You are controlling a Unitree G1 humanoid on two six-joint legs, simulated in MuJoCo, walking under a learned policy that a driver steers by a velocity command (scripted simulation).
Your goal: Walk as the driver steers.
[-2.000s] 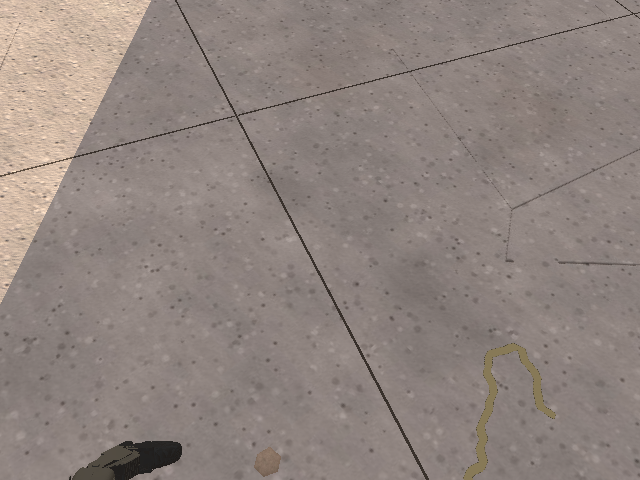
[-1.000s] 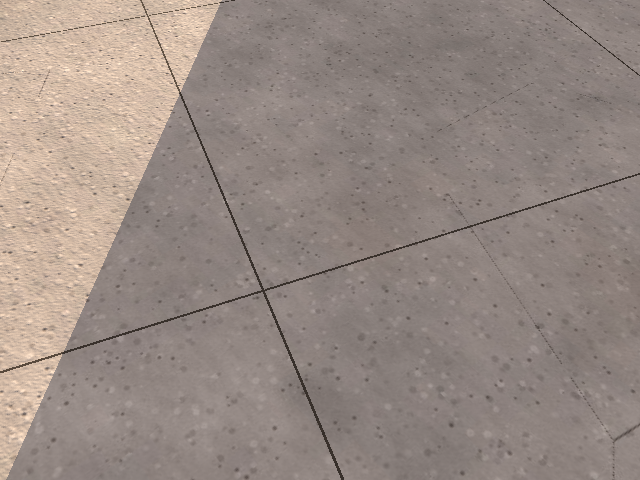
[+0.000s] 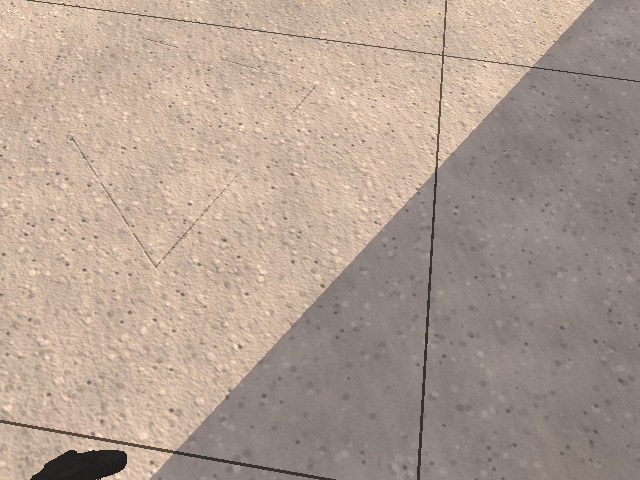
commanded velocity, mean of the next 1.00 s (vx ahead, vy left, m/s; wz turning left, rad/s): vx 0.25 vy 0.00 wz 0.50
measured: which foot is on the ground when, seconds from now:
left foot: down 0.00-0.16, up 0.18-0.56, down 0.58-1.00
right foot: up 0.00-0.12, down 0.14-0.58, up 0.60-1.00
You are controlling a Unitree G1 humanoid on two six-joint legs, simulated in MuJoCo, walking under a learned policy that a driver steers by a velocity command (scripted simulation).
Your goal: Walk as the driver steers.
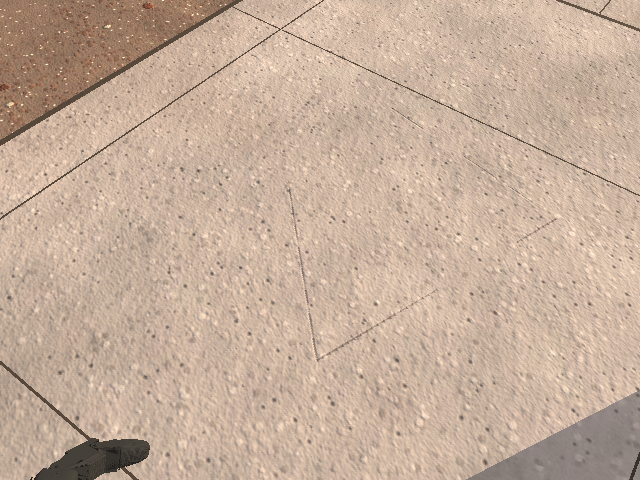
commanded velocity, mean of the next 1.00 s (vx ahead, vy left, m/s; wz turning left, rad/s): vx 0.49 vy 0.00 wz -0.47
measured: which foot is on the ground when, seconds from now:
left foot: down 0.00-0.08, up 0.10-0.50, down 0.52-1.00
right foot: up 0.00-0.04, down 0.06-0.54, up 0.56-1.00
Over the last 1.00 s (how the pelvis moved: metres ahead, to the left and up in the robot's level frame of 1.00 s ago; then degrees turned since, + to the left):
0.28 0.07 -0.01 29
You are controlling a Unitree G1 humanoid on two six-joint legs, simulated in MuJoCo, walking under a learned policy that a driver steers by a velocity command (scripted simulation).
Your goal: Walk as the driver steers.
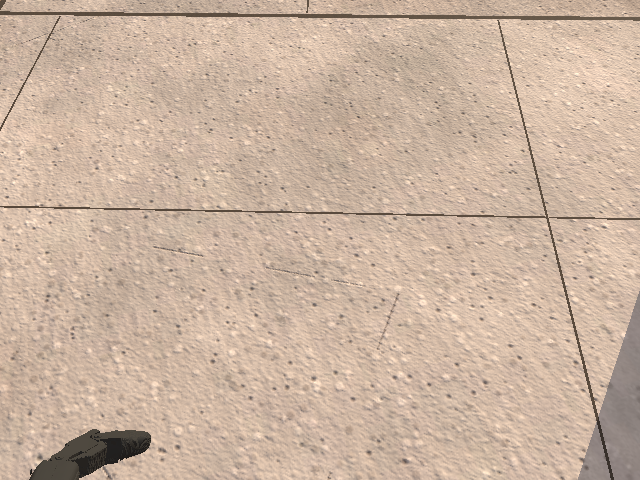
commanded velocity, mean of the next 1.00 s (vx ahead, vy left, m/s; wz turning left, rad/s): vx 0.46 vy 0.00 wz -0.58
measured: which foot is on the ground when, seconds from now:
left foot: down 0.00-0.02, up 0.04-0.50, down 0.52-1.00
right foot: up 0.00-0.00, down 0.02-0.54, up 0.56-0.98, down 1.00-1.00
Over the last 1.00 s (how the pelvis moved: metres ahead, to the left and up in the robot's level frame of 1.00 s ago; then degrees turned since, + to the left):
0.55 -0.12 -0.01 -33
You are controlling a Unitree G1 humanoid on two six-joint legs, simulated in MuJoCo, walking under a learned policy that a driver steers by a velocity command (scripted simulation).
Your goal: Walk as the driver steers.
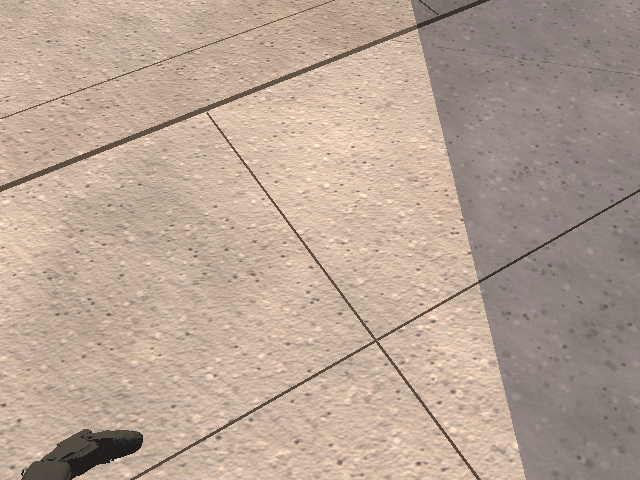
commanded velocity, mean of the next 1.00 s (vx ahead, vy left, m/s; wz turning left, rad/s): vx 0.24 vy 0.00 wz -0.08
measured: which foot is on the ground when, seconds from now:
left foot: down 0.00-0.00, up 0.02-0.42, down 0.44-0.84, up 0.86-1.00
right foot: down 0.00-0.44, up 0.46-0.78, down 0.80-1.00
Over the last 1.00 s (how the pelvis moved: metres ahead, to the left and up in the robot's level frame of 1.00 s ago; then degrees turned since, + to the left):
0.53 -0.13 0.00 -34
